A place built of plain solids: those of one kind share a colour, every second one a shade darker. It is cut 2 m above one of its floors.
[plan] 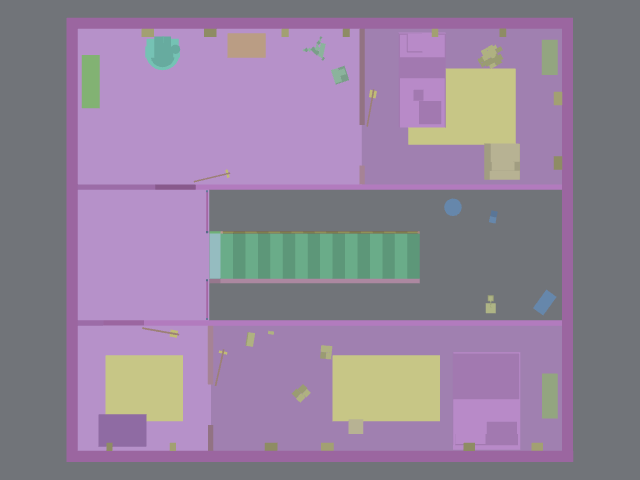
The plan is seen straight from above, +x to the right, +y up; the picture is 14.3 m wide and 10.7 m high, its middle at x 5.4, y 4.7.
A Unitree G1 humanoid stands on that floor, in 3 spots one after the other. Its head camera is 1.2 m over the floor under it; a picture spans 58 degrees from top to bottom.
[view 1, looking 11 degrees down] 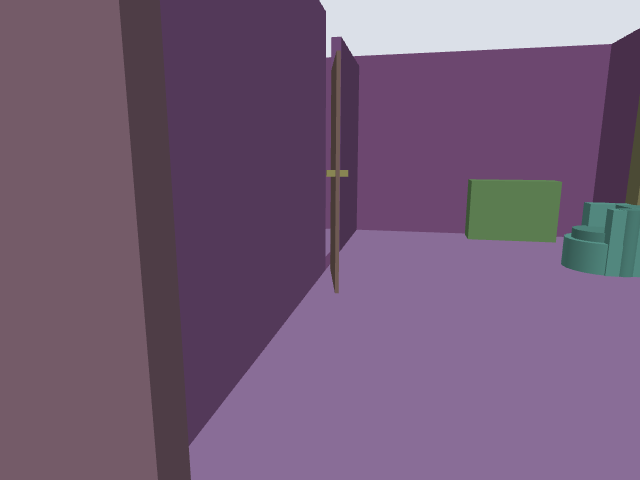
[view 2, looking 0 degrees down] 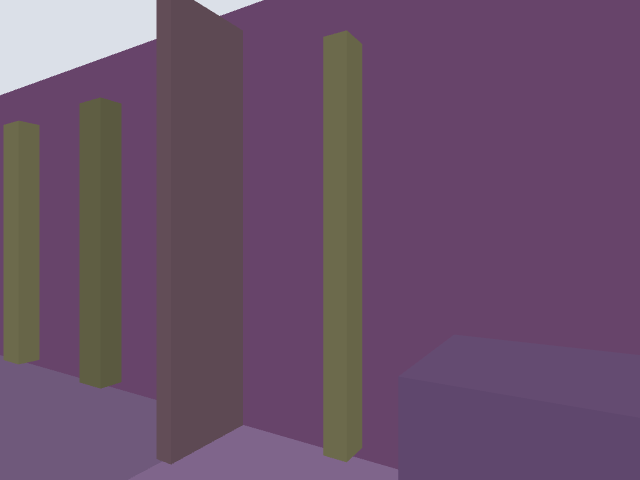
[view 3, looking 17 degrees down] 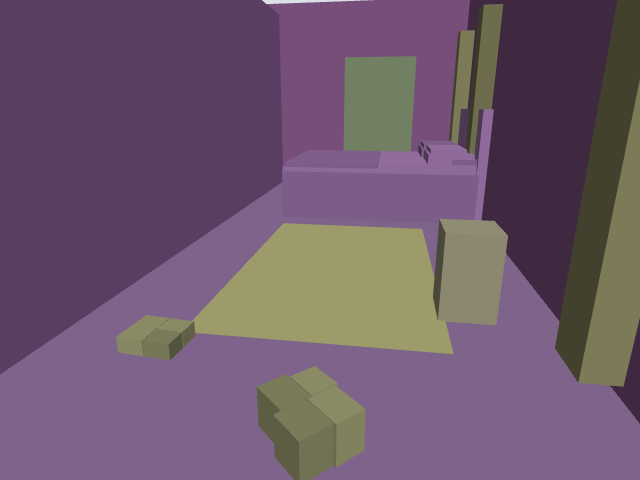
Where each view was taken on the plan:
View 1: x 7.04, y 6.81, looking -168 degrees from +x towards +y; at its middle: upper_partition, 4.30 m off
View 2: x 1.03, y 2.15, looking -59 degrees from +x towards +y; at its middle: wall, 2.51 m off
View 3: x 3.66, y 1.03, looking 9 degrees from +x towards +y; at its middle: laid_rug_rug_bedroom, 4.09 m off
